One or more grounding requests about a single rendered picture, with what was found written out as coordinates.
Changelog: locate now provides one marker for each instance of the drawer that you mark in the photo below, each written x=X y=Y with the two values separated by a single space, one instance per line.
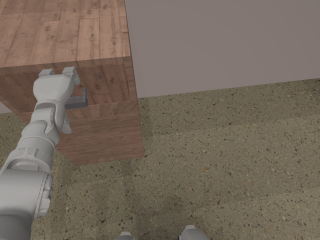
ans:
x=104 y=83

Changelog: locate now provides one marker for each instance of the left robot shin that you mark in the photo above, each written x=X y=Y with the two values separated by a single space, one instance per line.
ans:
x=125 y=233

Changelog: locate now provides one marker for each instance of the left robot forearm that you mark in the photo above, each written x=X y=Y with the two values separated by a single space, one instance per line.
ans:
x=39 y=138

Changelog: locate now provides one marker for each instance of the left robot hand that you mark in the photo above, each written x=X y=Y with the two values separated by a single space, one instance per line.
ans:
x=58 y=87

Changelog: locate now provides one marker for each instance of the right robot shin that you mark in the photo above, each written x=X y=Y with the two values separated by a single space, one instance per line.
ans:
x=189 y=227

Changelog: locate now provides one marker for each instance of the handle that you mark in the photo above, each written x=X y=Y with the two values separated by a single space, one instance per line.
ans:
x=77 y=101

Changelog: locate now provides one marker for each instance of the cabinet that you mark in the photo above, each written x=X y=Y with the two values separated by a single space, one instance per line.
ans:
x=53 y=34

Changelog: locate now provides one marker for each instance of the robot left upper arm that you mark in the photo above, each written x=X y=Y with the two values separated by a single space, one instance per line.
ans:
x=25 y=195

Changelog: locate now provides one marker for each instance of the robot shin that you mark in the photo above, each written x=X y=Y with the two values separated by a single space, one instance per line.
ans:
x=189 y=227
x=125 y=233

